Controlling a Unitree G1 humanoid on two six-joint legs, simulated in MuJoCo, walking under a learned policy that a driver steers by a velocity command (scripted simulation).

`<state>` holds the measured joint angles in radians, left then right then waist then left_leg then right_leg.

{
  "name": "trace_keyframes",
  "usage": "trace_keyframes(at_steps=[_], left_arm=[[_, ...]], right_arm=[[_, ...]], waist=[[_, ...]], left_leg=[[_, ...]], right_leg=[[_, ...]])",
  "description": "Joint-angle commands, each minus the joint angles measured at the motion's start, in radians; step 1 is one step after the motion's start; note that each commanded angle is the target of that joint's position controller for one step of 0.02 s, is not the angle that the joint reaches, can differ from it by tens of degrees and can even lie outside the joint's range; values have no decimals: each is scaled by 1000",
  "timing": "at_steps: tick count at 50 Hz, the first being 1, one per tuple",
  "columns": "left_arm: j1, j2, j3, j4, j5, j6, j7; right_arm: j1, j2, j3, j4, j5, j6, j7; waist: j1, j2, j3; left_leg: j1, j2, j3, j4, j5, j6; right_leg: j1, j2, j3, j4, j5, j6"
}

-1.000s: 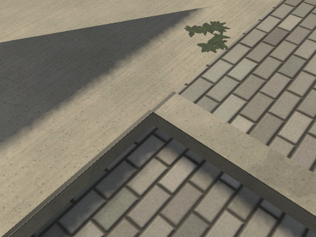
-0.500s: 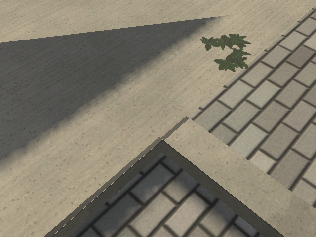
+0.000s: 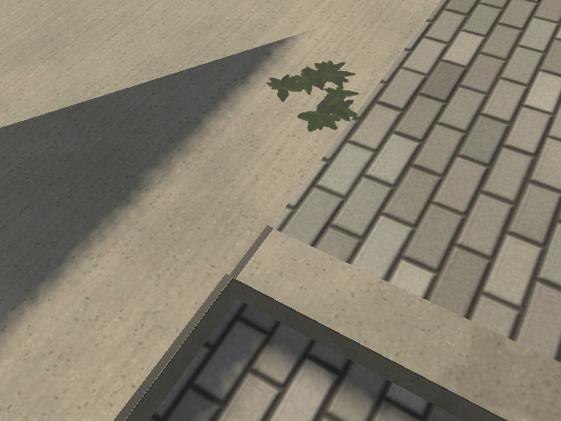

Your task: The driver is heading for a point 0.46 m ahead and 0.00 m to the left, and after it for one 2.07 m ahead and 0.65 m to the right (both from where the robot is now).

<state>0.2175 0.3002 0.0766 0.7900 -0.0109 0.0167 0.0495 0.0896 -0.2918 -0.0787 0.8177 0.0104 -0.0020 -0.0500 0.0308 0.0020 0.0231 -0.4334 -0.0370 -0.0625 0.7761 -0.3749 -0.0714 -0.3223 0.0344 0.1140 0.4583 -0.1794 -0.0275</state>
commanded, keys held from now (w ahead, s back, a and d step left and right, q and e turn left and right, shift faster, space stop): e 0.08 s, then no key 0.54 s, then w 0.38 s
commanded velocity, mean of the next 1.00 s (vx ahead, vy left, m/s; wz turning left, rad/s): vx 0.10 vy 0.00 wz -0.17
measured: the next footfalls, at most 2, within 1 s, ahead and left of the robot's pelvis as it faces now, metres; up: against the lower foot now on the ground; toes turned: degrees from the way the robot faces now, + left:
left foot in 0.10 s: +0.05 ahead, +0.13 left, +0.00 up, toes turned -7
right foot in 0.44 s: +0.02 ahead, -0.12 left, +0.00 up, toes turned -6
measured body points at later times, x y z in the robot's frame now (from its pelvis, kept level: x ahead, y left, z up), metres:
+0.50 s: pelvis +0.00 +0.01 +0.00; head +0.03 +0.00 +0.44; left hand +0.17 +0.25 -0.12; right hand +0.07 -0.27 -0.13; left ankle +0.01 +0.14 -0.74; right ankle -0.02 -0.12 -0.74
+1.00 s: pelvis +0.08 -0.01 +0.00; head +0.10 +0.00 +0.45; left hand +0.25 +0.23 -0.12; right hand -0.02 -0.26 -0.13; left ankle +0.01 +0.12 -0.74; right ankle +0.07 -0.12 -0.70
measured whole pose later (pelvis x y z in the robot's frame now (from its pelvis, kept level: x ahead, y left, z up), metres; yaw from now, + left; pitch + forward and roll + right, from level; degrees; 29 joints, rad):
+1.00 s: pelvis +0.08 -0.01 +0.00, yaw -9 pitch +0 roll +0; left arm 0.16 0.28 0.06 0.86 0.03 -0.02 -0.03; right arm 0.43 -0.25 -0.04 1.04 -0.03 -0.05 0.00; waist -0.05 -0.02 0.03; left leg 0.00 0.00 -0.01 0.28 -0.28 0.03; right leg -0.40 0.00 -0.03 0.83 -0.36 -0.05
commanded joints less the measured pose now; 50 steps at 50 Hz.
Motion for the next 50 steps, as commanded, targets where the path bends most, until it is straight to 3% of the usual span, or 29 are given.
trace_keyframes(at_steps=[1,4,5,6,7,8,9,11,14,17,19,21,22,23,24,25,26,29,32,33,35,37,40,41,43,44,45,47,50], left_arm=[[-20,171,47,-72,-3,3,2],[-69,162,45,-96,-22,13,1],[-42,126,34,-97,-15,17,4],[20,45,15,-92,8,15,-1],[-4,106,34,-127,6,-2,-2],[0,176,53,-103,9,-8,-2],[18,187,62,-78,4,-3,-1],[36,142,53,-53,12,13,7],[-18,79,28,-75,2,7,-1],[-82,38,0,-95,8,0,-13],[-70,66,6,-87,1,-2,-18],[-16,76,11,-58,6,-2,-21],[-12,109,16,-61,14,0,-16],[14,171,26,-66,21,5,-6],[-33,167,22,-56,21,10,-10],[-67,98,9,-70,19,5,-25],[-72,72,2,-61,28,-2,-32],[-65,82,-1,-42,26,-22,-38],[-41,73,-6,-15,21,-27,-35],[-14,81,-9,4,38,-15,-37],[4,129,9,22,42,5,-46],[23,140,16,32,41,11,-54],[-59,108,13,25,34,1,-57],[-139,80,7,-1,30,-5,-57],[-217,13,-12,-57,36,-37,-58],[-231,61,-1,-59,48,-49,-55],[-193,62,3,-39,44,-58,-60],[-154,41,-3,-16,39,-69,-78],[-200,8,-16,-26,47,-64,-97]], right_arm=[[9,-69,-8,-52,10,-19,12],[99,-98,-19,-24,9,-31,30],[133,-144,-32,-15,-3,-30,29],[111,-201,-40,-30,-25,-18,20],[90,-227,-43,-42,-66,-19,31],[38,-172,-29,-67,-60,-30,32],[-13,-131,-19,-72,-44,-36,32],[-32,-101,-6,-71,-15,-40,30],[17,-88,5,-35,-18,-32,21],[36,-130,-1,-15,-16,-19,17],[60,-156,-6,-3,-11,-13,24],[65,-138,3,10,5,-15,30],[98,-121,11,22,3,-26,35],[112,-88,25,12,-27,-42,46],[148,-44,34,17,-33,-52,50],[84,-79,31,19,-38,-49,45],[49,-96,25,22,-32,-43,42],[69,-97,24,47,-24,-18,28],[91,-87,26,80,-22,-15,25],[112,-59,38,95,-40,5,45],[93,-58,36,88,-49,15,64],[78,-55,37,76,-50,10,74],[188,-43,39,108,-39,-18,72],[266,-73,31,136,-39,-28,67],[421,-212,-11,193,-34,-44,51],[416,-185,-9,196,-45,-43,48],[374,-149,-2,181,-44,-48,47],[319,-113,5,169,-42,-59,45],[334,-79,14,193,-39,-72,48]], waist=[[-9,-184,-132],[-65,-171,-132],[-56,-108,-157],[-3,145,-161],[-12,281,-118],[-7,168,-93],[14,119,-72],[10,111,-52],[-17,144,-56],[-57,175,-70],[-62,179,-71],[-23,149,-57],[-26,114,-69],[-49,-10,-127],[-101,-150,-144],[-60,-109,-119],[-47,-93,-88],[-53,-102,-28],[-48,-84,-44],[-38,-107,-26],[-24,-149,47],[-13,-172,99],[-89,-146,84],[-136,-58,90],[-174,262,136],[-165,195,181],[-126,120,166],[-89,116,112],[-92,129,80]], left_leg=[[33,-19,4,-141,20,-3],[215,-8,24,-432,212,31],[345,104,-44,-465,263,72],[439,329,-259,-467,440,165],[339,453,-450,-501,510,326],[313,424,-397,-507,477,347],[302,356,-292,-487,461,302],[303,294,-197,-473,473,273],[323,249,-107,-473,523,282],[309,241,-78,-461,517,278],[304,250,-95,-439,525,282],[262,228,-84,-402,506,241],[210,214,-78,-389,457,189],[142,160,-20,-316,344,126],[165,91,53,-343,158,72],[220,88,59,-345,163,39],[222,82,67,-342,188,30],[227,86,63,-339,214,35],[242,71,85,-328,156,37],[236,68,82,-327,95,52],[149,24,131,-239,-42,77],[104,19,137,-188,-76,107],[275,33,109,-296,-23,158],[325,69,33,-390,-85,183],[516,339,-450,-670,-308,289],[523,400,-502,-680,-208,322],[536,379,-446,-663,-120,320],[562,314,-305,-665,28,290],[527,249,-155,-645,224,268]], right_leg=[[169,-217,285,-98,305,-183],[118,-157,295,-45,232,-122],[22,-112,246,35,74,-71],[-145,29,88,278,-287,-8],[-280,78,43,448,-477,29],[-272,33,91,594,-419,45],[-279,34,90,648,-351,56],[-280,28,84,693,-264,92],[-220,2,20,535,-208,122],[-71,-48,-69,284,-222,130],[8,-32,-104,152,-177,118],[143,-21,-116,-98,27,75],[244,-61,-57,-136,137,44],[363,-181,59,-70,415,0],[293,-218,78,-36,379,-78],[217,-187,74,-56,219,-86],[188,-152,53,-65,130,-61],[130,-120,31,-68,102,-27],[134,-105,21,-72,-6,-27],[133,-138,84,-140,-125,-43],[114,-170,167,-219,-475,-90],[88,-222,245,-274,-592,-133],[-7,-193,188,-227,-534,-120],[-51,-129,97,-126,-471,-88],[-331,33,-143,258,-300,-30],[-412,-8,-97,374,-340,-38],[-407,-39,-71,422,-290,-42],[-373,-70,-96,419,-210,-39],[-292,-54,-159,331,-135,-14]])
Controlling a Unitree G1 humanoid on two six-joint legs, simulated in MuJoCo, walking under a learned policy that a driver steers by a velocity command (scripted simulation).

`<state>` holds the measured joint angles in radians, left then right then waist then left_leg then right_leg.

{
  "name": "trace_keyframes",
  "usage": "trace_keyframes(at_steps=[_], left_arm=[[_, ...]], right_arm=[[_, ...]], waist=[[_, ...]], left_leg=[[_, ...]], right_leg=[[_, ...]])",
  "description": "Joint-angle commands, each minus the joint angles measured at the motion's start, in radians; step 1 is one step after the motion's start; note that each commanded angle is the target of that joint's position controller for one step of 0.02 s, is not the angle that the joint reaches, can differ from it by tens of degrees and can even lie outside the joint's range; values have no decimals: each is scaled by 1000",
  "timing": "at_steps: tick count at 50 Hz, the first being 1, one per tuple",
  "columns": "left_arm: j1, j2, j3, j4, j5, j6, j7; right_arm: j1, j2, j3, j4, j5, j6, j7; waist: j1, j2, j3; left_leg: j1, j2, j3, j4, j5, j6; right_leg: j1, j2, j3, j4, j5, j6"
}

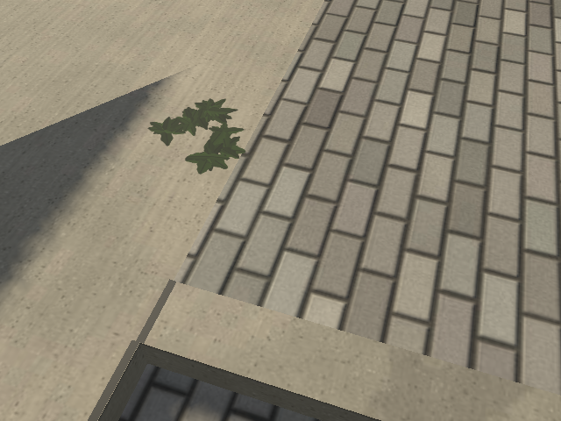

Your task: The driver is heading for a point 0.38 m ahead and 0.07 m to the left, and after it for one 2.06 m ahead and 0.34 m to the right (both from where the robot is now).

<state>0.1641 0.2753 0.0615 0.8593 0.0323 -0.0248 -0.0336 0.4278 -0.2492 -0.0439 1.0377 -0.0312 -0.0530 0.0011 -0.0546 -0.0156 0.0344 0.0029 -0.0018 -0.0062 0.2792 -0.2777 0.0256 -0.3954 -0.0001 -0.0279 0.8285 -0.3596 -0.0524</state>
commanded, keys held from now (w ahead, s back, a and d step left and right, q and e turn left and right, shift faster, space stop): w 0.08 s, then w+q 0.26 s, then e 0.66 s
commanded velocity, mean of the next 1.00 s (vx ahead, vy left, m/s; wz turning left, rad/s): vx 0.26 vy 0.00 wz -0.12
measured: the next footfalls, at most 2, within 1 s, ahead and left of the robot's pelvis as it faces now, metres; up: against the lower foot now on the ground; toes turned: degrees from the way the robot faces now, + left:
right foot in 0.16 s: +0.21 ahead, -0.13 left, +0.00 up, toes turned -1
left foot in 0.58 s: +0.40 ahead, +0.08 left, +0.00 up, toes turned +7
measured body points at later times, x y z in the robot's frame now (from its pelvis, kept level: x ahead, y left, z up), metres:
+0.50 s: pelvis +0.23 -0.04 +0.00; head +0.26 -0.04 +0.45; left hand +0.17 +0.21 -0.14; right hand +0.39 -0.26 -0.14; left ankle +0.33 +0.10 -0.71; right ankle +0.17 -0.13 -0.75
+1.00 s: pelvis +0.30 -0.03 -0.02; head +0.32 -0.06 +0.43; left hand +0.46 +0.21 -0.13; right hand +0.36 -0.32 -0.16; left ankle +0.36 +0.07 -0.75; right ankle +0.27 -0.12 -0.74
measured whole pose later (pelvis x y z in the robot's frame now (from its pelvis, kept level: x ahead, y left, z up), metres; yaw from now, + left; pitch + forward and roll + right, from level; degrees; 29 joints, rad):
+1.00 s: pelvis +0.30 -0.03 -0.02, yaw -10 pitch +0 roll +1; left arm 0.18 0.22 0.07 0.78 -0.01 0.10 0.03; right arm 0.16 -0.25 -0.06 0.86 0.01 0.03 -0.07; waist 0.00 0.02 0.05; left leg -0.32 0.11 0.28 0.57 -0.23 0.03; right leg -0.31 -0.03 -0.08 0.70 -0.36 -0.01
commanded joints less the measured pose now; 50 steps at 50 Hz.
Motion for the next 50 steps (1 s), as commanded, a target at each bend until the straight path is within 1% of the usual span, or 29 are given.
trace_keyframes(at_steps=[1,3,4,5,7,8,9,10,11,12,14,19,22,24,26,28,29,30,31,32,33,34,36,39,43,45,46,48,50], left_arm=[[-170,22,-6,-104,3,-21,-16],[-192,21,-12,-116,-2,-19,-15],[-189,44,-7,-124,-92,-49,3],[-179,71,-3,-122,-99,-63,11],[-47,130,29,-78,-76,-72,29],[113,97,20,-13,39,-53,33],[285,183,43,-4,66,-53,43],[348,286,64,22,45,-41,39],[233,208,45,2,19,-33,35],[117,137,24,-25,5,-37,30],[62,72,1,-25,2,-55,33],[164,49,-13,39,-4,-93,37],[148,36,-27,63,-8,-86,36],[182,56,-27,87,-13,-78,35],[204,72,-24,106,-16,-69,36],[158,73,-21,96,-26,-59,39],[154,71,-20,85,-43,-58,36],[183,12,-35,42,-60,-58,39],[319,-46,-41,69,-78,-26,56],[318,14,-21,91,-44,6,68],[257,22,-10,74,-11,21,65],[211,15,-2,59,4,33,60],[209,4,11,46,13,61,52],[220,-32,16,19,3,81,57],[136,-42,9,-61,1,105,60],[113,-34,7,-92,-12,109,51],[40,15,22,-128,-76,114,66],[78,25,25,-130,-57,118,76],[115,39,41,-120,-48,119,76]], right_arm=[[7,-122,-20,-18,6,-22,-3],[13,-140,-24,-6,9,-25,-2],[-13,-224,-49,-35,89,-28,-15],[-38,-238,-52,-39,95,-29,-20],[-79,-219,-48,-57,69,-31,-22],[-49,-113,-18,-29,4,-26,-2],[-30,-46,4,-63,14,-25,6],[28,-6,9,-82,23,-19,2],[-13,-101,-17,-70,5,-5,-3],[-42,-99,-19,-75,8,-5,7],[-58,-74,-18,-72,6,3,16],[-149,-26,-13,-114,-7,30,39],[-228,9,6,-133,-12,25,34],[-287,10,16,-142,-5,23,25],[-267,-7,17,-130,3,21,10],[-114,-29,10,-79,-3,6,-7],[-49,-81,-3,-65,-19,-12,-15],[24,-194,-28,-68,-38,-26,-24],[13,-220,-37,-90,-7,-11,-23],[-59,-196,-40,-123,26,11,-22],[-159,-132,-24,-154,28,23,-29],[-230,-77,-8,-173,20,35,-39],[-265,-56,-2,-186,6,45,-61],[-247,-64,-8,-190,-4,35,-69],[-255,-82,-12,-214,-10,34,-73],[-247,-112,-22,-224,-11,39,-66],[-321,-189,-49,-247,33,54,-75],[-332,-187,-53,-260,50,74,-85],[-278,-159,-56,-235,60,89,-77]], waist=[[-10,148,69],[-4,163,73],[9,134,70],[35,117,70],[117,92,-3],[152,58,-57],[217,-78,-184],[189,-288,-249],[138,-118,-116],[92,-64,-11],[52,-61,29],[33,-51,35],[20,-67,32],[51,-102,2],[50,-126,-30],[-27,-75,-69],[-56,-14,-101],[-51,162,-216],[2,232,-362],[13,115,-320],[34,96,-178],[54,100,-70],[81,134,4],[100,105,-40],[85,148,-73],[66,181,-96],[66,191,-100],[81,137,-119],[87,55,-112]], left_leg=[[68,209,-184,-143,173,167],[7,214,-146,-127,261,154],[-30,265,-175,-142,217,166],[-59,279,-186,-138,243,162],[-135,235,-139,-5,476,126],[-191,126,-40,234,540,87],[-398,46,6,546,303,40],[-579,-76,14,803,-273,37],[-605,6,-83,897,-219,68],[-599,49,-83,888,-117,80],[-547,88,-65,838,-30,72],[-580,70,-38,777,49,35],[-491,38,46,525,101,7],[-406,0,90,401,172,-4],[-346,-19,83,355,187,5],[-171,-37,85,231,286,23],[-30,15,54,126,486,30],[201,300,-178,183,1066,89],[232,479,-294,210,1289,234],[95,451,-247,157,935,264],[-52,396,-208,77,569,246],[-172,347,-165,7,323,214],[-331,287,-54,-48,215,187],[-341,297,23,2,356,213],[-282,316,68,49,339,183],[-260,334,78,71,377,173],[-258,364,36,40,337,191],[-244,399,12,67,323,181],[-256,327,99,198,173,97]], right_leg=[[-188,-17,-29,-84,67,16],[-95,-11,-46,-174,107,14],[-49,-36,3,-225,138,17],[9,-32,9,-273,183,18],[251,12,-15,-330,264,0],[425,28,-49,-359,204,-21],[654,-211,230,-434,-15,-79],[685,-427,635,-615,-178,-161],[523,-399,605,-637,-277,-145],[395,-360,476,-652,-209,-123],[299,-286,273,-682,57,-88],[296,-259,62,-667,585,-116],[260,-195,-47,-594,900,-107],[269,-170,-40,-549,986,-95],[302,-180,2,-484,989,-92],[268,-158,20,-313,972,-72],[190,-112,18,-167,803,-39],[13,-29,-18,96,237,6],[-28,62,20,346,-309,16],[-38,26,53,460,-295,15],[-91,-2,39,499,-240,18],[-115,-24,29,501,-191,29],[-70,-25,2,504,-94,56],[-57,-8,-14,509,-63,70],[-28,-37,-15,240,-66,64],[56,-26,-32,78,-74,49],[56,-44,-37,29,-107,73],[114,-53,-51,-105,-30,55],[196,12,-75,-332,89,6]])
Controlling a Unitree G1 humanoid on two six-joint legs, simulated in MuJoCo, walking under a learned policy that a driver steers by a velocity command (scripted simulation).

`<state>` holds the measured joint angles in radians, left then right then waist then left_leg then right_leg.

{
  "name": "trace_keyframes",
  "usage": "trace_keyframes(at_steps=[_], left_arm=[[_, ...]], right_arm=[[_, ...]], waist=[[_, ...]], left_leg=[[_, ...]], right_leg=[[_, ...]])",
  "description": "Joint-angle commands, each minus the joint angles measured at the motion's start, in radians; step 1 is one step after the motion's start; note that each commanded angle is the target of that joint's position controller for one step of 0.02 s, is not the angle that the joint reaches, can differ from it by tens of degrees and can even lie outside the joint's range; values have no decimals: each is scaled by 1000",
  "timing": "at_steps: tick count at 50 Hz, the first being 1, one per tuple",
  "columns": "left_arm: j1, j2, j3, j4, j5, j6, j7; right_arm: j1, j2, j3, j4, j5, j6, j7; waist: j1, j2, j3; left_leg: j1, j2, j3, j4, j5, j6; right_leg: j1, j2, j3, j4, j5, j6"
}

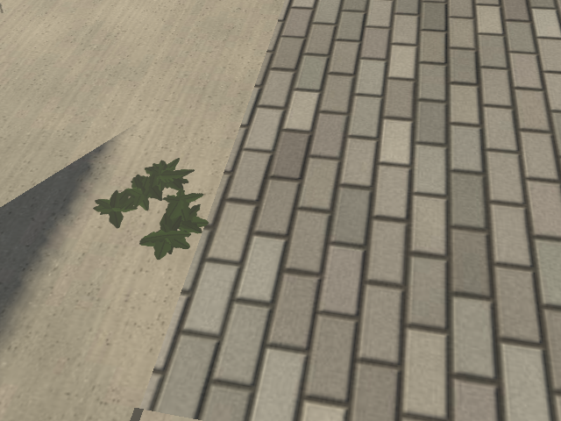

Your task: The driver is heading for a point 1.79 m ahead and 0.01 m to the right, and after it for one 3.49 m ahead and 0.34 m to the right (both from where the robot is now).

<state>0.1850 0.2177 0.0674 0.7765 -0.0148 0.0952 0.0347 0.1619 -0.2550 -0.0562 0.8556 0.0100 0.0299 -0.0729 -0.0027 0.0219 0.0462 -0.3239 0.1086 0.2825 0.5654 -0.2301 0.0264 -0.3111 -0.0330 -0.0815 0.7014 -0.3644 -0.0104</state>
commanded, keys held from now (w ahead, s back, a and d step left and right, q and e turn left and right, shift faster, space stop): e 0.14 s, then no key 0.86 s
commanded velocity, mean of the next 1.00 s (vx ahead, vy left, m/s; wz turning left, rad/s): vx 0.01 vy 0.00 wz -0.21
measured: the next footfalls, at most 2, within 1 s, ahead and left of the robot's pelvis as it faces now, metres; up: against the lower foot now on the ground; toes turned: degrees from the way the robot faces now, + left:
right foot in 0.02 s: +0.02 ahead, -0.10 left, +0.00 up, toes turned -5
left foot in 0.50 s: +0.05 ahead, +0.11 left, +0.00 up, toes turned -10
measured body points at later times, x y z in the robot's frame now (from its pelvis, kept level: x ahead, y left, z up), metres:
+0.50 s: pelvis +0.01 -0.02 +0.01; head +0.03 -0.03 +0.46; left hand +0.20 +0.19 -0.10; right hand +0.08 -0.29 -0.12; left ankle +0.01 +0.12 -0.73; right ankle -0.02 -0.09 -0.73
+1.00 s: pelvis +0.01 +0.01 +0.01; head +0.02 +0.00 +0.46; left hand +0.10 +0.24 -0.13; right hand +0.03 -0.24 -0.14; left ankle +0.01 +0.12 -0.73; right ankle -0.02 -0.09 -0.73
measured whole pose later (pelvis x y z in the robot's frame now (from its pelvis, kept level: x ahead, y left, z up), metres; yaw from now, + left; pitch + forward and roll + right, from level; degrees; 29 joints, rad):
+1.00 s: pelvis +0.01 +0.01 +0.01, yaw -10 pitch -2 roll +0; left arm 0.24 0.18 0.06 0.98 0.00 0.02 0.03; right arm 0.21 -0.19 -0.04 1.00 0.00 -0.02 -0.02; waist 0.00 0.01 0.05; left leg -0.14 -0.01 0.01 0.46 -0.28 0.01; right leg -0.16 0.06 0.06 0.45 -0.26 -0.03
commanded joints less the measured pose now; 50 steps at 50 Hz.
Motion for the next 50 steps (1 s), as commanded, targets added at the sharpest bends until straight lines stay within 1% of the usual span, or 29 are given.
trace_keyframes(at_steps=[1,2,3,4,5,6,7,8,9,10,11,12,14,16,19,21,22,23,24,25,26,27,28,29,30,32,35,41,50], left_arm=[[119,152,54,-40,3,-5,11],[160,284,82,-68,16,-13,23],[157,246,67,-93,58,-48,13],[83,236,56,-97,61,-75,5],[2,219,53,-114,39,-88,4],[-46,179,39,-126,21,-90,3],[-60,157,29,-132,17,-88,5],[-47,140,20,-132,21,-86,6],[-25,131,15,-128,24,-87,9],[-3,121,9,-125,28,-90,10],[16,120,6,-124,29,-92,14],[29,123,5,-122,30,-91,19],[9,126,4,-134,38,-81,23],[-10,139,7,-147,39,-71,19],[5,148,9,-139,39,-60,10],[2,123,1,-126,36,-61,7],[-2,112,-2,-117,31,-62,6],[-9,102,-5,-105,22,-63,6],[2,99,-4,-90,15,-69,3],[21,89,-4,-78,25,-78,-3],[62,84,-1,-69,39,-91,-17],[89,63,-4,-46,34,-98,-22],[36,78,0,-30,33,-100,-23],[-7,81,4,-35,29,-96,-21],[-19,75,6,-29,27,-88,-17],[2,63,8,-8,27,-80,-13],[24,53,10,30,22,-83,-11],[45,51,12,101,20,-89,-6],[89,57,14,192,17,-89,5]], right_arm=[[39,-109,-38,-35,6,10,9],[-17,-51,-21,-106,-25,6,12],[-127,-81,-35,-123,-20,-5,12],[-112,-82,-40,-121,1,-8,18],[-74,-84,-45,-96,1,-8,15],[-58,-103,-51,-83,-16,-8,7],[-45,-107,-53,-84,-27,-10,5],[-24,-94,-50,-81,-25,-11,7],[-13,-79,-45,-82,-18,-10,9],[-29,-78,-42,-92,-9,-11,11],[-64,-75,-37,-109,-9,-15,14],[-88,-62,-30,-118,-8,-15,18],[-56,-33,-15,-105,-8,-5,24],[-68,-31,-10,-106,-2,1,33],[-74,-49,-12,-109,8,-2,34],[-61,-50,-11,-97,10,-8,33],[-49,-46,-11,-89,11,-13,34],[-29,-39,-9,-76,8,-20,37],[-11,-44,-9,-62,1,-28,41],[8,-76,-14,-52,-15,-32,42],[24,-141,-29,-44,-27,-34,42],[0,-108,-26,-36,-25,-36,51],[-22,-62,-18,-41,-22,-41,58],[-25,-59,-19,-36,-24,-46,58],[-19,-57,-17,-28,-21,-53,57],[2,-51,-14,-7,-21,-66,55],[17,-47,-9,17,-19,-68,51],[43,-47,-3,63,-16,-63,45],[74,-34,3,126,-13,-58,47]], waist=[[27,-146,-110],[40,-442,-80],[97,-255,-128],[41,-175,-91],[5,-120,-68],[-7,-93,-71],[-18,-91,-84],[-22,-99,-105],[-16,-103,-120],[-9,-93,-119],[4,-77,-116],[11,-89,-118],[9,-146,-145],[18,-157,-129],[40,-165,-102],[42,-164,-98],[34,-160,-94],[11,-143,-86],[-2,-120,-83],[7,-78,-106],[47,48,-132],[54,125,-141],[25,94,-101],[13,75,-84],[7,65,-70],[9,46,-53],[4,19,-34],[-4,-27,-14],[3,-22,-6]], left_leg=[[-67,132,-99,124,-82,12],[-396,-54,-55,459,-425,-119],[-394,-98,-272,764,-470,-137],[-439,-94,-324,843,-377,-127],[-451,-82,-329,865,-286,-124],[-467,-80,-329,879,-228,-128],[-430,-91,-320,912,-178,-131],[-404,-104,-308,950,-140,-134],[-398,-109,-304,967,-119,-136],[-414,-99,-315,914,-103,-135],[-427,-91,-324,820,-85,-136],[-419,-85,-324,722,-73,-142],[-297,-79,-303,583,-72,-159],[-178,-78,-281,429,-120,-166],[-82,-84,-269,270,-196,-155],[-39,-81,-275,162,-199,-142],[-7,-81,-275,78,-170,-132],[48,-82,-271,-61,-67,-114],[126,-76,-286,-187,103,-94],[222,-38,-325,-202,252,-80],[311,26,-366,-119,483,-44],[266,43,-382,-107,395,18],[221,29,-387,-134,276,28],[200,16,-379,-142,194,19],[183,5,-373,-144,165,9],[158,-6,-364,-149,120,-5],[152,-21,-351,-148,102,-15],[164,-38,-338,-157,110,-13],[168,-52,-332,-182,131,-9]], right_leg=[[218,-8,114,-301,293,-83],[279,-305,561,-355,589,-290],[176,-359,639,-393,560,-410],[151,-319,537,-389,519,-373],[140,-256,448,-352,498,-303],[150,-228,415,-323,524,-258],[130,-203,387,-307,574,-246],[134,-188,364,-296,614,-247],[158,-181,352,-287,653,-253],[194,-176,347,-285,653,-250],[231,-174,346,-290,653,-243],[263,-170,344,-291,652,-234],[252,-148,308,-276,680,-215],[191,-140,306,-279,681,-209],[163,-169,364,-285,714,-224],[181,-176,395,-284,715,-227],[186,-167,402,-280,696,-221],[180,-147,395,-276,659,-202],[162,-121,385,-284,589,-171],[137,-86,360,-285,470,-132],[78,-29,301,-263,331,-95],[87,18,239,-277,169,-57],[96,30,223,-272,137,-35],[92,34,216,-265,174,-28],[96,32,221,-262,212,-30],[111,26,226,-268,241,-33],[114,23,227,-278,260,-36],[121,17,228,-301,291,-28],[154,14,216,-317,316,-24]])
